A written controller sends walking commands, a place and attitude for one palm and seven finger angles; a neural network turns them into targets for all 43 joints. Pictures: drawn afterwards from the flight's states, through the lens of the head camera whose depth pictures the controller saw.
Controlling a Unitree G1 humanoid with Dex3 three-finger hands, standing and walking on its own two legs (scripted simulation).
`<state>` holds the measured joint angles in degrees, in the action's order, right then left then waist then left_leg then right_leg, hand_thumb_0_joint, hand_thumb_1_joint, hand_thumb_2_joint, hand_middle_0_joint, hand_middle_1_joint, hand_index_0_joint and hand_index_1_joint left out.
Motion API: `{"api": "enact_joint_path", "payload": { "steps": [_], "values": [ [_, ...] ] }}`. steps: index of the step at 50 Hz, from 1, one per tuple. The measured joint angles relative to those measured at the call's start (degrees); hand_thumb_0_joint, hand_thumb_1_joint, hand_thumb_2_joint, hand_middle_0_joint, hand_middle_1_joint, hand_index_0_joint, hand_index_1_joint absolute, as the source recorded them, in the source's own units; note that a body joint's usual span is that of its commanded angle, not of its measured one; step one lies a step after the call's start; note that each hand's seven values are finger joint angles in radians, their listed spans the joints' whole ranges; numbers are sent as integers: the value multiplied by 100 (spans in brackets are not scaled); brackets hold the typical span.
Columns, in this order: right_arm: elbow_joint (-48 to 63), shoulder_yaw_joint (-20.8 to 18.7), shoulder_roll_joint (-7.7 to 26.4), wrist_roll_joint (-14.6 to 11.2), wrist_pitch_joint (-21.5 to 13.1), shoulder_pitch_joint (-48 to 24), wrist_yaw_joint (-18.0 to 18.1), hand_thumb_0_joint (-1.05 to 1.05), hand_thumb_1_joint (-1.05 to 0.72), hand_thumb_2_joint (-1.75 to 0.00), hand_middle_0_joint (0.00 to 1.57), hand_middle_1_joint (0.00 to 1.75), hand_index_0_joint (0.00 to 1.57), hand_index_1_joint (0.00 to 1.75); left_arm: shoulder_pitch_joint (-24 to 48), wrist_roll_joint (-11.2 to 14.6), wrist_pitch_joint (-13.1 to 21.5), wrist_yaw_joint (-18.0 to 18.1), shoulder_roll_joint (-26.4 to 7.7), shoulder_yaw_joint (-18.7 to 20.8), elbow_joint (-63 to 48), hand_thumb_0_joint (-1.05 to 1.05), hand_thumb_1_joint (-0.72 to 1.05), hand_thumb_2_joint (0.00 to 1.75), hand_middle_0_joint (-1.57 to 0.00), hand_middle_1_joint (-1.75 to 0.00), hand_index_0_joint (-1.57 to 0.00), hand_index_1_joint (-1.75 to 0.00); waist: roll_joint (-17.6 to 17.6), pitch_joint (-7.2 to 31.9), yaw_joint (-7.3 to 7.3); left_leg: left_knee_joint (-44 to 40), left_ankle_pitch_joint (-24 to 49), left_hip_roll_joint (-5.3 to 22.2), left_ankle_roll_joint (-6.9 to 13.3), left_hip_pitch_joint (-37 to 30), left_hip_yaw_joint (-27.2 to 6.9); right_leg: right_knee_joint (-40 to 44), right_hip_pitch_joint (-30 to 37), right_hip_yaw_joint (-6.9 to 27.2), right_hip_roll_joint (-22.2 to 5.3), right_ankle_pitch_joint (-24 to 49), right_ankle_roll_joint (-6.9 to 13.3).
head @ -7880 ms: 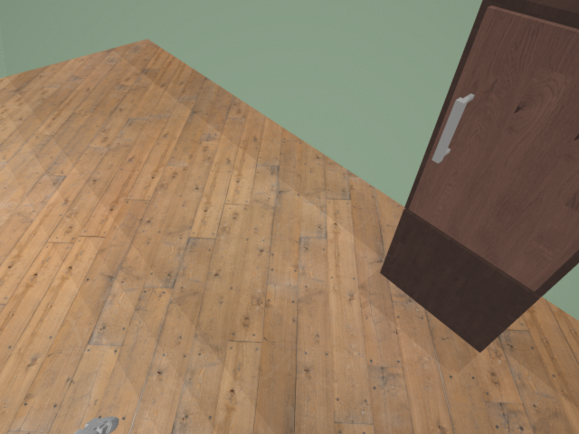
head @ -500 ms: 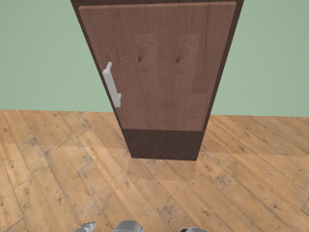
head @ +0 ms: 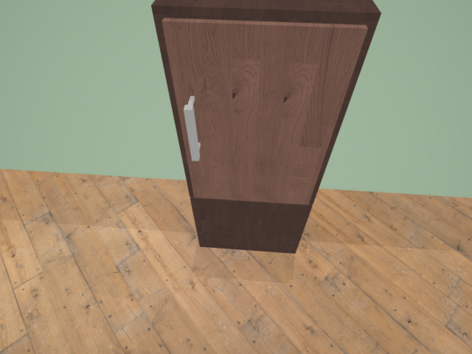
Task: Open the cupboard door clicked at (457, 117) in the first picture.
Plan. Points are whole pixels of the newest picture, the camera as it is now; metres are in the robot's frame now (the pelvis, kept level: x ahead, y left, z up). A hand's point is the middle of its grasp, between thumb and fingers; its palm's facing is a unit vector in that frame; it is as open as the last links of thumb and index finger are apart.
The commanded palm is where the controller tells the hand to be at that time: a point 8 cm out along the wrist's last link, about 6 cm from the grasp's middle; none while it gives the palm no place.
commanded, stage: come to a stop and stand still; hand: left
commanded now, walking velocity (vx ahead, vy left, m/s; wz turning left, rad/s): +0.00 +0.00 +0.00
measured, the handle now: (193, 130) +0.63 +0.16 -0.01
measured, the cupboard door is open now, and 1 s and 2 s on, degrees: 0 0 0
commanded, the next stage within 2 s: look again from close up in 0.42 s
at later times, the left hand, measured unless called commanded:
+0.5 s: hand out of the picture -0.03 +0.16 -0.17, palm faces +0.04 -0.98 -0.17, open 7.3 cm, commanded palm none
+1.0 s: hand out of the picture +0.03 +0.24 -0.15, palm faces +0.06 -0.95 -0.31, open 7.3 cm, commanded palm none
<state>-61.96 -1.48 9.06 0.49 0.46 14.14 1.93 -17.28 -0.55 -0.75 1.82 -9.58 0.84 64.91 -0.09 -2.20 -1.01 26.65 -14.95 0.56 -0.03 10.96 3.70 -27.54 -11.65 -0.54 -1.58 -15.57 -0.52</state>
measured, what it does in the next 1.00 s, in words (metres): stands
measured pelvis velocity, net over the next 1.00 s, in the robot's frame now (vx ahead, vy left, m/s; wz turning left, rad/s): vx -0.04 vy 0.01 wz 0.04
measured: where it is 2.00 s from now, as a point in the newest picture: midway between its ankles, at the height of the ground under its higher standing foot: outside the picture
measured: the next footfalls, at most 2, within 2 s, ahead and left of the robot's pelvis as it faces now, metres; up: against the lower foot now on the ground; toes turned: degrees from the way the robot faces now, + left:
right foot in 1.98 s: +0.21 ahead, -0.15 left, +0.00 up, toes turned -8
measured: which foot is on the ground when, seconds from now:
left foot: down 0.00-1.00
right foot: down 0.00-1.00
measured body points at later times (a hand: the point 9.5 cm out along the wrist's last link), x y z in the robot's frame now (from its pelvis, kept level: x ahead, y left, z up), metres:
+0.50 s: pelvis -0.03 -0.01 +0.00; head -0.02 +0.00 +0.45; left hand -0.04 +0.21 -0.16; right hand -0.07 -0.21 -0.16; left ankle -0.01 +0.12 -0.74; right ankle +0.00 -0.12 -0.74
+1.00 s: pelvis -0.04 +0.01 +0.00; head -0.07 +0.01 +0.45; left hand +0.02 +0.29 -0.13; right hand +0.06 -0.26 -0.13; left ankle -0.01 +0.12 -0.74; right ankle +0.00 -0.12 -0.74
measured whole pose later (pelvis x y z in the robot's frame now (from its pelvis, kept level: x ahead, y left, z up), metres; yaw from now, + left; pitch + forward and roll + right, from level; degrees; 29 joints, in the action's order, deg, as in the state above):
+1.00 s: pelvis -0.04 +0.01 +0.00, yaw +2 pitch -3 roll +0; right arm -56.1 -1.6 15.9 1.4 -1.1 11.5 0.7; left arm -12.7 -1.0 0.6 1.1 -16.6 0.9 57.0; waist 0.5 0.9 0.1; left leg 29.1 -12.9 0.3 0.8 13.0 1.7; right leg -28.5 -12.2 -2.5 -2.0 -13.0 -0.7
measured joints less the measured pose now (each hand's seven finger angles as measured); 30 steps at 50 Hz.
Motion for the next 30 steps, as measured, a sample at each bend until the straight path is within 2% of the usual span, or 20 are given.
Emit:
{"api": "enact_joint_path", "payload": {
  "steps": [3,10,26,30],
  "values": [
    [-68,3,42,-18,-19,22,-12,0,-92,-90,20,30,20,30,-8,12,61,-7,157,-92,106,0,91,90,-20,-30,-20,-29,165,-46,118,-140,171,44,-21,-70,-59,100,68,-63,46,124,37],
    [-315,86,-104,13,1,183,-41,0,-91,-90,20,30,20,30,119,21,66,19,268,-137,122,0,91,90,-20,-30,-20,-29,72,30,139,-306,286,84,-57,-169,-66,238,149,-75,91,270,81],
    [-452,73,-247,41,-16,544,-20,0,-91,-90,20,30,20,30,107,25,80,27,220,-77,54,0,92,90,-20,-30,-20,-29,-22,24,167,-259,382,111,-51,30,-89,305,8,-96,117,425,85],
    [-34,56,-130,102,-69,574,-81,0,-91,-90,20,30,20,30,37,-38,132,-17,109,-116,-257,0,91,90,-20,-30,-20,-29,3,-31,268,155,240,71,-20,335,-176,-74,-238,-178,63,260,82]
  ]
}}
